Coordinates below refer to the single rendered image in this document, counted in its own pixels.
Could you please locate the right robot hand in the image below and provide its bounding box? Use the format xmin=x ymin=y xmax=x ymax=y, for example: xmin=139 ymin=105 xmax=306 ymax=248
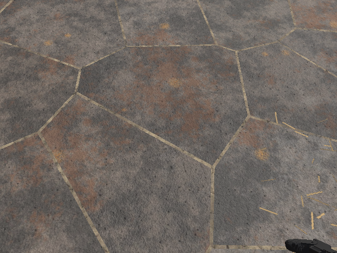
xmin=285 ymin=239 xmax=337 ymax=253

